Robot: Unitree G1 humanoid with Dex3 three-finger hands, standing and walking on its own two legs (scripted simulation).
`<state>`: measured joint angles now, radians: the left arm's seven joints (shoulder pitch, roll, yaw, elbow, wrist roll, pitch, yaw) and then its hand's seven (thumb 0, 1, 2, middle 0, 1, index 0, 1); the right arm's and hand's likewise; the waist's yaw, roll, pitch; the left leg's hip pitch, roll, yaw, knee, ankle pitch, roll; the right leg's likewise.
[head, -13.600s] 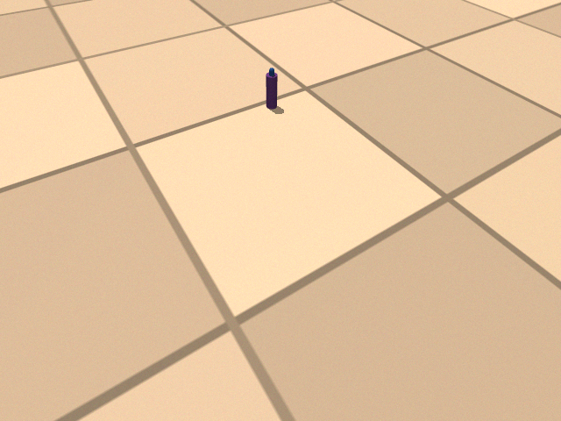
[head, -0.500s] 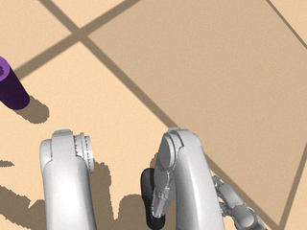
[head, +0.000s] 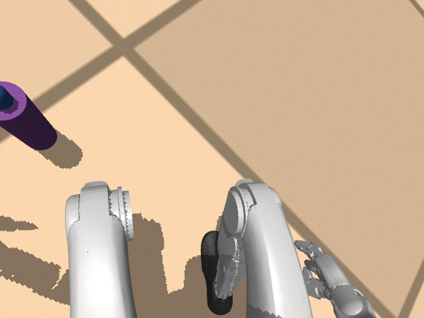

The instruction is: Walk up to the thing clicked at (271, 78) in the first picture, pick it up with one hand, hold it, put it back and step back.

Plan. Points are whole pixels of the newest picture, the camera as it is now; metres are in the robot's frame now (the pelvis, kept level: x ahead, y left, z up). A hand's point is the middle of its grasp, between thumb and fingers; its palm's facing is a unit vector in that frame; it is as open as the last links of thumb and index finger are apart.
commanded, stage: go down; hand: left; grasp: from the side
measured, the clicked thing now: (21, 118) +0.45 +0.34 -0.21
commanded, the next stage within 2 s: none
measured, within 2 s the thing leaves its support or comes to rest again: neither
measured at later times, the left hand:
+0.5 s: hand out of the picture +0.35 +0.52 +0.05, palm faces +0.45 -0.89 -0.06, open 17.5 cm
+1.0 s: hand out of the picture +0.35 +0.52 +0.07, palm faces +0.46 -0.89 -0.04, open 17.3 cm
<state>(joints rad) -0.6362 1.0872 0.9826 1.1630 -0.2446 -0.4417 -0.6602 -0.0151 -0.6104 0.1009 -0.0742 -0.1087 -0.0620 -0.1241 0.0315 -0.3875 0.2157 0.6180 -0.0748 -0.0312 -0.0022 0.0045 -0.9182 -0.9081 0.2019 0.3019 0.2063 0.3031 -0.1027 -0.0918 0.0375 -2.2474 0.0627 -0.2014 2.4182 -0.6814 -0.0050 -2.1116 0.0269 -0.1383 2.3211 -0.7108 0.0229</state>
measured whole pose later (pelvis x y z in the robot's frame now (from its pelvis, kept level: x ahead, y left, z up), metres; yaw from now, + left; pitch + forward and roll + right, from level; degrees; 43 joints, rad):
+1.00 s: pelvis +0.00 +0.00 +0.03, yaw +1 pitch +30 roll -11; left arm -0.66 1.15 1.01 1.16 -0.23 -0.35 -0.71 -0.01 -0.50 0.09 -0.07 -0.02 -0.04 -0.05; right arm 0.07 -0.38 0.21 0.63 -0.06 -0.10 -0.03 0.01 -0.92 -0.91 0.20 0.30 0.21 0.30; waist -0.10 -0.07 0.00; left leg -2.20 0.06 -0.18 2.32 -0.67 0.01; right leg -2.06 0.02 -0.13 2.22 -0.70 0.03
